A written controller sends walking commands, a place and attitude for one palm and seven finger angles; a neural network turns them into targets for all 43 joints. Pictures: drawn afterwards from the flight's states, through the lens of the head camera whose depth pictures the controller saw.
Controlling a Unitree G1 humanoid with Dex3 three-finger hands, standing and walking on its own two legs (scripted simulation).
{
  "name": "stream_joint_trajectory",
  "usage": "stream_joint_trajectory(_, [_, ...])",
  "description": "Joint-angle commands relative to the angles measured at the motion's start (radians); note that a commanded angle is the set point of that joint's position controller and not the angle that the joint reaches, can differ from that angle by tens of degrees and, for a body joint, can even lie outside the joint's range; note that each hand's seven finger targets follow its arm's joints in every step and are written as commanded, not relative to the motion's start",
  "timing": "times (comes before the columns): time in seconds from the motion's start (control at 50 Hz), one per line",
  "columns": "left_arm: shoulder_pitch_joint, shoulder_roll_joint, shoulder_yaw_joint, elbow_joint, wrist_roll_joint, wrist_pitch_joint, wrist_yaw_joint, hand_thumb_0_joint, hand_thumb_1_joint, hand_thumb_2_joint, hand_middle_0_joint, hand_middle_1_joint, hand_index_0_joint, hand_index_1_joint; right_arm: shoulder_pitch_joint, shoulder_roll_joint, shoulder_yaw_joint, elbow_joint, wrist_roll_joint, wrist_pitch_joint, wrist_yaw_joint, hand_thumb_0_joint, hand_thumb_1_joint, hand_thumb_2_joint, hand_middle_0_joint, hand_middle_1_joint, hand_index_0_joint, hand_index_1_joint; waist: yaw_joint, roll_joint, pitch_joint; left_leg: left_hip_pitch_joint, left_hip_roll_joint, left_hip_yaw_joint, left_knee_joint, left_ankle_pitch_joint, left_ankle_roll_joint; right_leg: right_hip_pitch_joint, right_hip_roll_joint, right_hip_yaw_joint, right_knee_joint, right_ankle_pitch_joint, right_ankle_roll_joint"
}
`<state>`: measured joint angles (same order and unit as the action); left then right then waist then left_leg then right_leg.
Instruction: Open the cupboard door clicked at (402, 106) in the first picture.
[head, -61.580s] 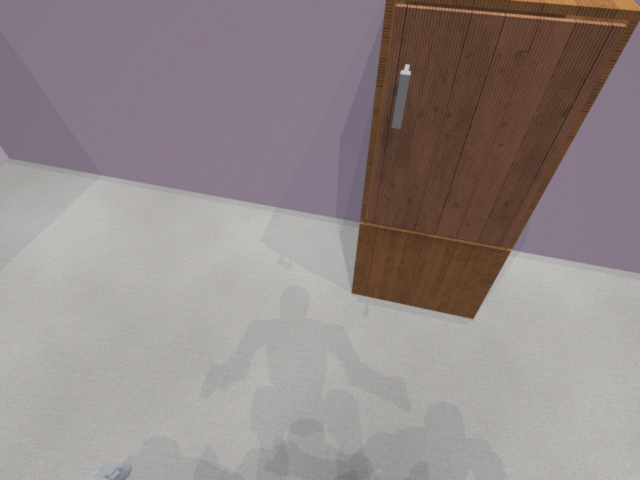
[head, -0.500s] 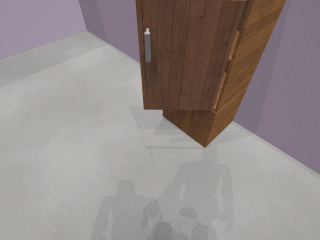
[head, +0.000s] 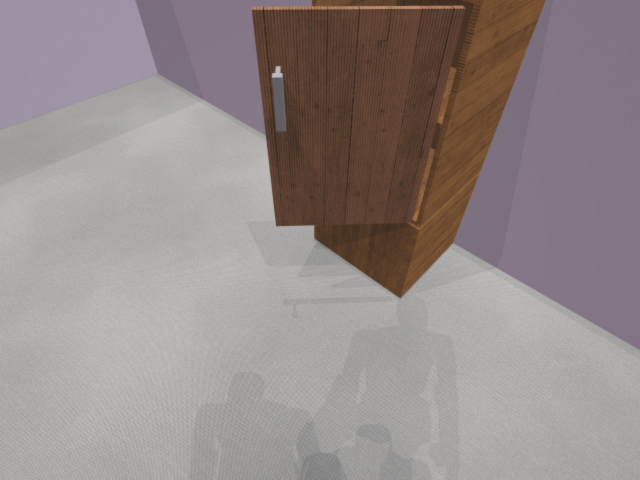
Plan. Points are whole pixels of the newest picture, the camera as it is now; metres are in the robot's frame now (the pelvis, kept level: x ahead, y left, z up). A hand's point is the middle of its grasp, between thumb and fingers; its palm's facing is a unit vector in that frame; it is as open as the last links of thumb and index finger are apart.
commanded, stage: let the arm hang, fingers relaxed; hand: left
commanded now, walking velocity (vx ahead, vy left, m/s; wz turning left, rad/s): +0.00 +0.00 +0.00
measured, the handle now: (279, 99) +0.85 +0.13 +0.06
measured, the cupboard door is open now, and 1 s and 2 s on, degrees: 46 46 46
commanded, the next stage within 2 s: stand and wait in 0.04 s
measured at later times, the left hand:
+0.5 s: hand out of the picture +0.01 +0.15 -0.17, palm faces +0.02 -0.98 -0.22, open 7.4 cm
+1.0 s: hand out of the picture +0.05 +0.15 -0.16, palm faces +0.02 -0.96 -0.26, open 7.4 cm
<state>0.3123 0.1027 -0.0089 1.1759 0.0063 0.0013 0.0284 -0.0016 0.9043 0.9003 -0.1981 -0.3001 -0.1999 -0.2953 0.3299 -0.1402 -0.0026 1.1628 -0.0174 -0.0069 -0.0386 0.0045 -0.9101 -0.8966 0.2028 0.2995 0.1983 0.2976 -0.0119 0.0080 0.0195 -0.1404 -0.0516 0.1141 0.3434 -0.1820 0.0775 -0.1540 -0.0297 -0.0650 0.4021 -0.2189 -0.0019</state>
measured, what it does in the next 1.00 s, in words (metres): shifts its weight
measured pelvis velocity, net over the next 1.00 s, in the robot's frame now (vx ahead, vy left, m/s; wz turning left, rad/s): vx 0.02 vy -0.05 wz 0.01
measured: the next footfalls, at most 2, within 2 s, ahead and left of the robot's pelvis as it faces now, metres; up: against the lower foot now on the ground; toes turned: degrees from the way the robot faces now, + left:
none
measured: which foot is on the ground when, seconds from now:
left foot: down 0.00-1.00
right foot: down 0.00-1.00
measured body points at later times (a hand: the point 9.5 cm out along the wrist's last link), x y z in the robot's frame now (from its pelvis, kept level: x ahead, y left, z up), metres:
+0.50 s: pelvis +0.01 -0.03 +0.00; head +0.01 -0.04 +0.45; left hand +0.01 +0.21 -0.15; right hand +0.00 -0.25 -0.16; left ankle +0.01 +0.07 -0.74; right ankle +0.00 -0.12 -0.74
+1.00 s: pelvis +0.02 -0.05 +0.00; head +0.03 -0.06 +0.45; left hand +0.05 +0.20 -0.14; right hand +0.04 -0.30 -0.16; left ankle +0.01 +0.07 -0.74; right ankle +0.00 -0.12 -0.74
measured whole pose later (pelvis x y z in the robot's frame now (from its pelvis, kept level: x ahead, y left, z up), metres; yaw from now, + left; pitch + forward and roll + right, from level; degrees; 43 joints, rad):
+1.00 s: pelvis +0.02 -0.05 +0.00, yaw +1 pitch -2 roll +1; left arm 0.20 0.21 0.01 1.16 0.00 -0.03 0.02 0.00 0.90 0.90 -0.20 -0.30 -0.20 -0.30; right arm 0.21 -0.23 -0.01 1.15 -0.02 0.00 -0.03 0.00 -0.91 -0.90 0.20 0.30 0.20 0.30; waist -0.01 0.02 0.04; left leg -0.10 0.01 0.07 0.32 -0.19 0.00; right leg -0.08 0.04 -0.10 0.32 -0.22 -0.07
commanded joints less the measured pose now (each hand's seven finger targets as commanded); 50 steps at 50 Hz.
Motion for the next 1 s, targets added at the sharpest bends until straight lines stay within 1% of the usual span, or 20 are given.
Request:
stream_joint_trajectory(0.0, [0.078,0.123,0.026,-0.017,0.003,-0.015,0.013,0.000,0.900,0.900,-0.200,-0.300,-0.200,-0.300,0.065,-0.098,-0.014,-0.015,0.005,-0.010,-0.007,0.000,-0.900,-0.900,0.200,0.300,0.200,0.300,0.006,0.009,0.087,-0.047,0.168,-0.183,-0.103,-0.039,-0.025,-0.056,-0.073,0.096,-0.067,0.027,-0.033])
stream_joint_trajectory(0.06, [0.071,0.117,0.026,-0.016,0.001,-0.020,0.013,0.000,0.900,0.900,-0.200,-0.300,-0.200,-0.300,0.062,-0.091,-0.013,-0.014,0.004,-0.012,-0.007,0.000,-0.900,-0.900,0.200,0.300,0.200,0.300,0.002,0.000,0.075,-0.034,0.162,-0.165,-0.082,0.005,-0.025,-0.049,-0.078,0.103,-0.078,0.044,-0.036])
stream_joint_trajectory(0.1, [0.068,0.128,0.027,-0.020,0.001,-0.022,0.013,0.000,0.900,0.900,-0.200,-0.300,-0.200,-0.300,0.059,-0.101,-0.015,-0.016,0.006,-0.011,-0.006,0.000,-0.900,-0.900,0.200,0.300,0.200,0.300,0.003,-0.005,0.083,-0.033,0.161,-0.164,-0.073,0.015,-0.023,-0.055,-0.079,0.104,-0.083,0.044,-0.039])
stream_joint_trajectory(0.14, [0.062,0.123,0.026,-0.021,0.000,-0.022,0.013,0.000,0.900,0.900,-0.200,-0.300,-0.200,-0.300,0.059,-0.095,-0.014,-0.013,0.004,-0.010,-0.006,0.000,-0.900,-0.900,0.200,0.300,0.200,0.300,0.001,-0.003,0.095,-0.042,0.161,-0.163,-0.075,0.006,-0.025,-0.054,-0.081,0.106,-0.086,0.038,-0.041])
stream_joint_trajectory(0.2, [0.058,0.138,0.030,-0.025,0.001,-0.026,0.013,0.000,0.900,0.900,-0.200,-0.300,-0.200,-0.300,0.047,-0.110,-0.018,-0.018,0.005,-0.010,-0.005,0.000,-0.900,-0.900,0.200,0.300,0.200,0.300,0.002,-0.005,0.073,-0.021,0.161,-0.159,-0.062,0.032,-0.024,-0.050,-0.080,0.111,-0.091,0.051,-0.044])
stream_joint_trajectory(0.22, [0.049,0.141,0.030,-0.028,-0.001,-0.027,0.013,0.000,0.900,0.900,-0.200,-0.300,-0.200,-0.300,0.052,-0.104,-0.017,-0.016,0.003,-0.011,-0.004,0.000,-0.900,-0.900,0.200,0.300,0.200,0.300,-0.001,-0.011,0.061,-0.025,0.163,-0.157,-0.059,0.038,-0.025,-0.033,-0.084,0.107,-0.092,0.058,-0.043])
stream_joint_trajectory(0.28, [0.039,0.144,0.029,-0.028,-0.001,-0.029,0.012,0.000,0.900,0.900,-0.200,-0.300,-0.200,-0.300,0.035,-0.113,-0.017,-0.015,0.003,-0.009,-0.004,0.000,-0.900,-0.900,0.200,0.300,0.200,0.300,0.000,-0.021,0.070,-0.019,0.164,-0.156,-0.059,0.050,-0.027,-0.037,-0.084,0.111,-0.097,0.067,-0.045])
stream_joint_trajectory(0.32, [0.030,0.154,0.029,-0.033,-0.001,-0.028,0.012,0.000,0.900,0.900,-0.200,-0.300,-0.200,-0.300,0.028,-0.116,-0.018,-0.016,0.003,-0.008,-0.003,0.000,-0.900,-0.900,0.200,0.300,0.200,0.300,-0.001,-0.002,0.072,-0.017,0.166,-0.155,-0.060,0.043,-0.028,-0.039,-0.085,0.113,-0.102,0.059,-0.046])
stream_joint_trajectory(0.4, [0.019,0.173,0.033,-0.038,-0.001,-0.031,0.010,0.000,0.900,0.900,-0.200,-0.300,-0.200,-0.300,0.008,-0.137,-0.018,-0.020,0.005,-0.008,-0.001,0.000,-0.900,-0.900,0.200,0.300,0.200,0.300,0.003,-0.020,0.070,-0.012,0.167,-0.157,-0.059,0.056,-0.030,-0.034,-0.084,0.118,-0.107,0.068,-0.047])
stream_joint_trajectory(0.42, [0.010,0.173,0.032,-0.038,-0.001,-0.030,0.009,0.000,0.900,0.900,-0.200,-0.300,-0.200,-0.300,0.005,-0.134,-0.018,-0.019,0.003,-0.008,-0.001,0.000,-0.900,-0.900,0.200,0.300,0.200,0.300,0.001,-0.011,0.066,-0.014,0.167,-0.157,-0.059,0.057,-0.030,-0.025,-0.088,0.116,-0.110,0.070,-0.047])
stream_joint_trajectory(0.44, [0.005,0.179,0.032,-0.038,-0.001,-0.030,0.009,0.000,0.900,0.900,-0.200,-0.300,-0.200,-0.300,0.002,-0.136,-0.017,-0.019,0.002,-0.009,-0.001,0.000,-0.900,-0.900,0.200,0.300,0.200,0.300,0.001,-0.019,0.063,-0.014,0.166,-0.159,-0.060,0.062,-0.031,-0.019,-0.088,0.116,-0.110,0.075,-0.047])
stream_joint_trajectory(0.5, [-0.004,0.191,0.034,-0.042,0.000,-0.033,0.007,0.000,0.900,0.900,-0.200,-0.300,-0.200,-0.300,-0.018,-0.155,-0.019,-0.022,0.003,-0.008,0.000,0.000,-0.900,-0.900,0.200,0.300,0.200,0.300,0.002,-0.002,0.062,0.000,0.168,-0.157,-0.058,0.075,-0.032,-0.025,-0.089,0.122,-0.116,0.090,-0.050])
stream_joint_trajectory(0.52, [-0.013,0.195,0.035,-0.044,-0.001,-0.033,0.007,0.000,0.900,0.900,-0.200,-0.300,-0.200,-0.300,-0.019,-0.152,-0.018,-0.021,0.002,-0.008,0.000,0.000,-0.900,-0.900,0.200,0.300,0.200,0.300,0.000,-0.010,0.054,0.000,0.170,-0.158,-0.059,0.074,-0.034,-0.012,-0.090,0.119,-0.117,0.091,-0.049])
stream_joint_trajectory(0.58, [-0.027,0.203,0.035,-0.044,-0.002,-0.034,0.005,0.000,0.900,0.900,-0.200,-0.300,-0.200,-0.300,-0.035,-0.166,-0.017,-0.022,0.001,-0.008,0.001,0.000,-0.900,-0.900,0.200,0.300,0.200,0.300,0.001,0.002,0.061,-0.005,0.170,-0.158,-0.065,0.068,-0.037,-0.006,-0.092,0.124,-0.126,0.089,-0.050])
stream_joint_trajectory(0.64, [-0.038,0.217,0.037,-0.046,-0.002,-0.037,0.005,0.000,0.900,0.900,-0.200,-0.300,-0.200,-0.300,-0.044,-0.174,-0.018,-0.024,0.001,-0.009,0.002,0.000,-0.900,-0.900,0.200,0.300,0.200,0.300,0.002,-0.013,0.038,0.011,0.171,-0.158,-0.061,0.097,-0.038,0.012,-0.097,0.120,-0.126,0.132,-0.051])
stream_joint_trajectory(0.78, [-0.065,0.240,0.041,-0.053,-0.002,-0.041,0.003,0.000,0.900,0.900,-0.200,-0.300,-0.200,-0.300,-0.074,-0.202,-0.021,-0.030,0.000,-0.008,0.003,0.000,-0.900,-0.900,0.200,0.300,0.200,0.300,0.002,0.002,0.029,0.018,0.175,-0.156,-0.063,0.103,-0.045,0.027,-0.102,0.123,-0.137,0.157,-0.053])
stream_joint_trajectory(0.82, [-0.071,0.250,0.042,-0.054,-0.002,-0.043,0.003,0.000,0.900,0.900,-0.200,-0.300,-0.200,-0.300,-0.080,-0.208,-0.022,-0.031,0.000,-0.008,0.003,0.000,-0.900,-0.900,0.200,0.300,0.200,0.300,-0.001,-0.011,0.015,0.031,0.178,-0.153,-0.057,0.120,-0.045,0.035,-0.105,0.118,-0.136,0.194,-0.052])
stream_joint_trajectory(0.84, [-0.074,0.254,0.043,-0.055,-0.002,-0.044,0.003,0.000,0.900,0.900,-0.200,-0.300,-0.200,-0.300,-0.082,-0.210,-0.023,-0.032,0.001,-0.008,0.003,0.000,-0.900,-0.900,0.200,0.300,0.200,0.300,0.002,-0.003,0.008,0.031,0.175,-0.153,-0.057,0.119,-0.046,0.043,-0.108,0.123,-0.138,0.205,-0.052])
stream_joint_trajectory(0.9, [-0.078,0.266,0.046,-0.058,-0.001,-0.046,0.003,0.000,0.900,0.900,-0.200,-0.300,-0.200,-0.300,-0.097,-0.225,-0.025,-0.038,0.002,-0.008,0.003,0.000,-0.900,-0.900,0.200,0.300,0.200,0.300,0.002,-0.009,0.009,0.043,0.178,-0.153,-0.054,0.136,-0.047,0.040,-0.106,0.122,-0.138,0.238,-0.051])
stream_joint_trajectory(0.98, [-0.093,0.273,0.045,-0.058,-0.002,-0.044,0.004,0.000,0.900,0.900,-0.200,-0.300,-0.200,-0.300,-0.103,-0.228,-0.025,-0.037,0.000,-0.004,0.003,0.000,-0.900,-0.900,0.200,0.300,0.200,0.300,0.000,-0.013,0.031,0.033,0.176,-0.148,-0.059,0.112,-0.050,0.041,-0.110,0.126,-0.149,0.237,-0.045])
